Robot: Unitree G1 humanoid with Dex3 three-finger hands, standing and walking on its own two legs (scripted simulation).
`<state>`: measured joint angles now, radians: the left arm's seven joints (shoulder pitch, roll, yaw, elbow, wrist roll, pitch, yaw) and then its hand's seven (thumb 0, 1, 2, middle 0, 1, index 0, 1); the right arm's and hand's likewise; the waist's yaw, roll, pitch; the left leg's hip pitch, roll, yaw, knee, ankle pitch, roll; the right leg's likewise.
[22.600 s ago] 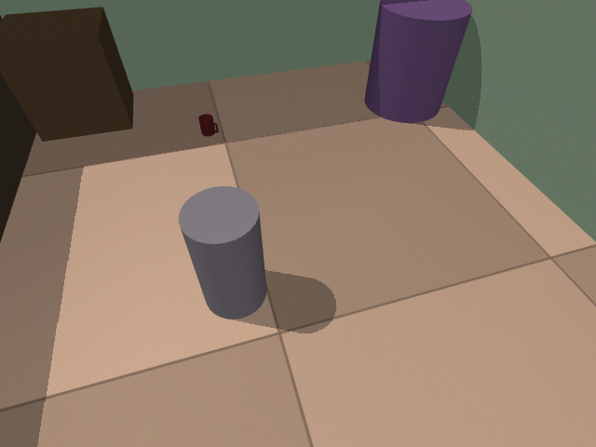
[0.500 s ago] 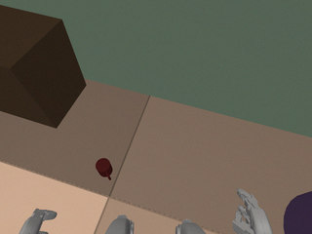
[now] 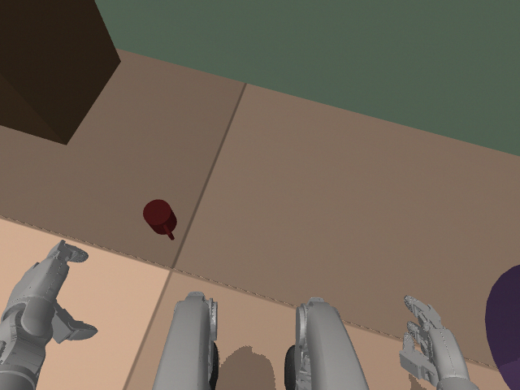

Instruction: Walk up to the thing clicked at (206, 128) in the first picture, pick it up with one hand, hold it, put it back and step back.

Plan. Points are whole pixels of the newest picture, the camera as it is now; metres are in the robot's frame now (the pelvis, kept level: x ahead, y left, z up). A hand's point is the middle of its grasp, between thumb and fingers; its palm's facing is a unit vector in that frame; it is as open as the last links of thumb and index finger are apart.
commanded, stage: rise first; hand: left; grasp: from above
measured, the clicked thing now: (163, 222) +0.52 +0.28 -0.51
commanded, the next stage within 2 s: none
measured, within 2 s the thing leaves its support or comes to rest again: neither
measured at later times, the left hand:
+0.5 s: hand (105, 247) +0.38 +0.34 -0.28, palm faces -0.47 -0.18 -0.86, open 14.0 cm
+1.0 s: hand (119, 228) +0.44 +0.34 -0.35, palm faces -0.46 -0.02 -0.89, open 14.2 cm
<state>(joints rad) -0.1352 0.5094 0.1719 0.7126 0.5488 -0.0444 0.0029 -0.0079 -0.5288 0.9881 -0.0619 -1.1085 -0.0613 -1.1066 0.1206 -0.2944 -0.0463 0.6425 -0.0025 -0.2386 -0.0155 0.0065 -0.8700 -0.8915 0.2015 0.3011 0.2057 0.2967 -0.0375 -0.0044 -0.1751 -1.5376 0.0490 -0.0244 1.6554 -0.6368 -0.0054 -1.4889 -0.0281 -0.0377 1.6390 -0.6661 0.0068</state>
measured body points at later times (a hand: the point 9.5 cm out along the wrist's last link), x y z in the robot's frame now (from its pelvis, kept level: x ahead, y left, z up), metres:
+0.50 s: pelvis -0.05 +0.00 -0.17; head +0.17 +0.04 +0.22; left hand +0.40 +0.35 -0.23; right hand +0.02 -0.28 -0.29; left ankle +0.05 +0.12 -0.53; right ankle +0.04 -0.13 -0.53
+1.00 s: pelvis -0.04 +0.01 -0.22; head +0.21 +0.07 +0.15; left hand +0.46 +0.34 -0.30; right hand +0.00 -0.28 -0.32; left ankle +0.05 +0.12 -0.53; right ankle +0.04 -0.13 -0.53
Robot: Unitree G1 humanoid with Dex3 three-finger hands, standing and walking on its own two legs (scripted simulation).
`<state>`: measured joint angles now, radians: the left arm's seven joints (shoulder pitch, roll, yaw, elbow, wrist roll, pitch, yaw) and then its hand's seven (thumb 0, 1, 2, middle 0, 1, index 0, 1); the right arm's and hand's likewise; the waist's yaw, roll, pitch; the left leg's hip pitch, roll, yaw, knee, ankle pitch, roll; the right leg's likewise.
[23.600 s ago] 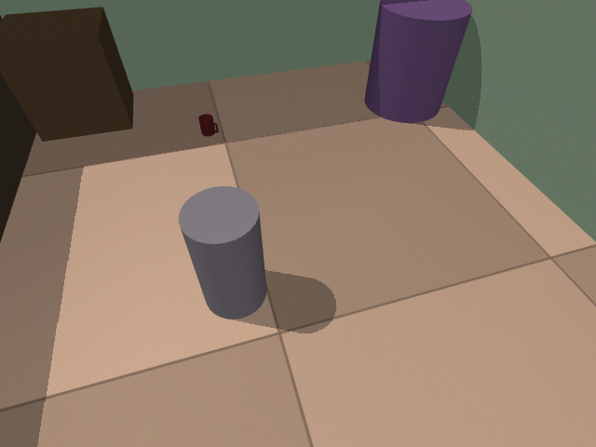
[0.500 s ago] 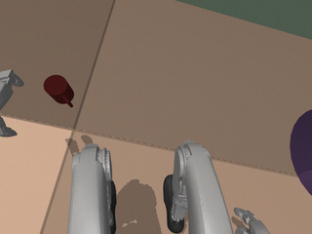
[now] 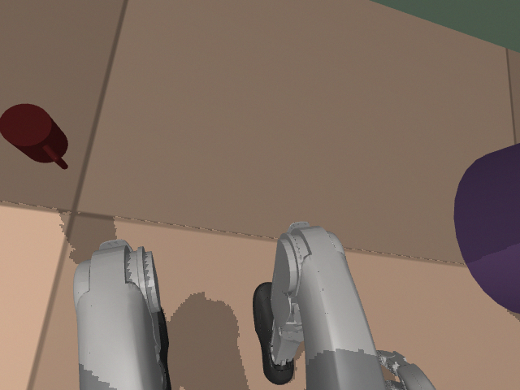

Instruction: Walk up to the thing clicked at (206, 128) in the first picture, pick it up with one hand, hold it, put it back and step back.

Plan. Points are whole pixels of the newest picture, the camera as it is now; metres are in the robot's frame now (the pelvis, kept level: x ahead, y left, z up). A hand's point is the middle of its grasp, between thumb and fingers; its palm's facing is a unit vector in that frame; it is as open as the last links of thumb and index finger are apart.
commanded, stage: rise first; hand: left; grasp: from above
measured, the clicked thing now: (42, 142) +0.52 +0.34 -0.30
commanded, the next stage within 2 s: none
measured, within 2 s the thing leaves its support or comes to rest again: neither
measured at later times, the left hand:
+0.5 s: hand out of the picture +0.47 +0.39 -0.16, palm faces -0.44 -0.09 -0.89, open 14.2 cm
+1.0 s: hand out of the picture +0.48 +0.38 -0.17, palm faces -0.44 -0.09 -0.89, open 14.3 cm
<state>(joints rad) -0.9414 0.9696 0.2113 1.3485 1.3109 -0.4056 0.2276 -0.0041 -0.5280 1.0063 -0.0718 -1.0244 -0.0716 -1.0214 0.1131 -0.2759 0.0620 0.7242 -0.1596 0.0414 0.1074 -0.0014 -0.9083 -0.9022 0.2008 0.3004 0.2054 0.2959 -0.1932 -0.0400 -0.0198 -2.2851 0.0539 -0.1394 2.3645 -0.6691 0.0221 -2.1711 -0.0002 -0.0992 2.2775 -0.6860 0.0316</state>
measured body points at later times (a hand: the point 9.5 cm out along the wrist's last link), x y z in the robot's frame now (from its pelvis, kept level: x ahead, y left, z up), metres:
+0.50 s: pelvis +0.01 +0.00 -0.01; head +0.27 +0.10 +0.34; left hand +0.48 +0.39 -0.11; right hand +0.07 -0.28 -0.11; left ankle +0.08 +0.12 -0.31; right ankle +0.10 -0.13 -0.31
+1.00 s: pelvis +0.00 +0.00 -0.02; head +0.26 +0.10 +0.33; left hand +0.50 +0.38 -0.12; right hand +0.06 -0.27 -0.11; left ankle +0.08 +0.12 -0.31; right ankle +0.10 -0.13 -0.31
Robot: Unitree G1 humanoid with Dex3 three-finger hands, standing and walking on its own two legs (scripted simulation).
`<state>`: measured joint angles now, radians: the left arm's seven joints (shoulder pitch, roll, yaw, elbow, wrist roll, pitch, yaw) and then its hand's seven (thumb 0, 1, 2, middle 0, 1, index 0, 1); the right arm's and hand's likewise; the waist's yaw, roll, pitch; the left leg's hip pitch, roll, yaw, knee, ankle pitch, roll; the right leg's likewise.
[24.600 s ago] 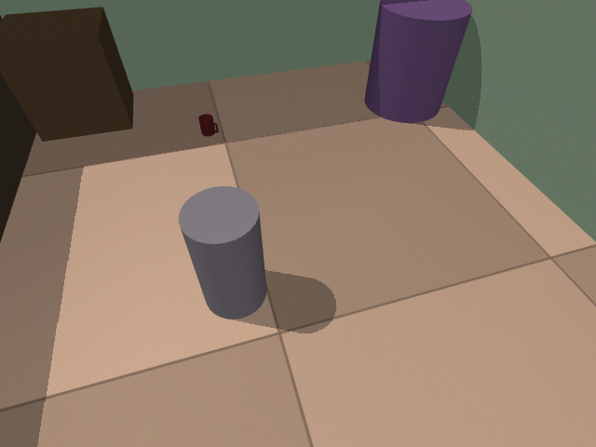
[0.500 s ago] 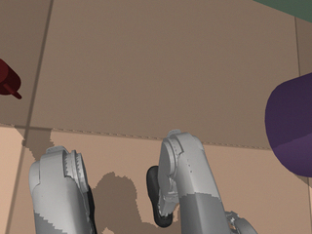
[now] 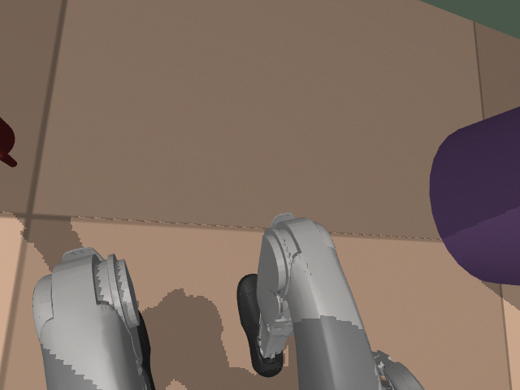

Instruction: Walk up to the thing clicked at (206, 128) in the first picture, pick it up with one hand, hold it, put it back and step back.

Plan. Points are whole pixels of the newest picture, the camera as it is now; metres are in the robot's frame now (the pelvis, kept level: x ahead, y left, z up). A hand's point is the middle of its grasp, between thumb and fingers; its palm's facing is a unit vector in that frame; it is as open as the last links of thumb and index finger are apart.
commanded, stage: rise first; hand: left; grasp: from above
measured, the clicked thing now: out of the picture +0.50 +0.36 -0.28
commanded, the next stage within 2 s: none
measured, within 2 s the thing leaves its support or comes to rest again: neither
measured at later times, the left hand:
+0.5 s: hand out of the picture +0.46 +0.40 -0.16, palm faces -0.44 -0.11 -0.89, open 14.2 cm
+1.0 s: hand out of the picture +0.46 +0.41 -0.15, palm faces -0.44 -0.10 -0.89, open 14.1 cm
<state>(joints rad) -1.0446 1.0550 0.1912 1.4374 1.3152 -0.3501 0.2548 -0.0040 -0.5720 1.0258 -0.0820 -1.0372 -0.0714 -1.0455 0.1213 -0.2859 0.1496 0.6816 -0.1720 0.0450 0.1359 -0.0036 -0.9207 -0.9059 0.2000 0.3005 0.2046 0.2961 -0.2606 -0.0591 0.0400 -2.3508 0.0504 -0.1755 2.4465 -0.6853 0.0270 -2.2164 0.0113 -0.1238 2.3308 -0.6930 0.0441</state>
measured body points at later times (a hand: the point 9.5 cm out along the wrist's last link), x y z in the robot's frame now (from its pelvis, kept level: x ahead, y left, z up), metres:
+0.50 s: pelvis +0.00 +0.00 +0.00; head +0.25 +0.11 +0.35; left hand +0.48 +0.41 -0.11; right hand +0.05 -0.27 -0.09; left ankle +0.07 +0.12 -0.29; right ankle +0.10 -0.13 -0.29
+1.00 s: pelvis +0.00 +0.00 +0.00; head +0.25 +0.11 +0.35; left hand +0.48 +0.41 -0.10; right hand +0.06 -0.27 -0.08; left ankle +0.07 +0.12 -0.29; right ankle +0.10 -0.13 -0.29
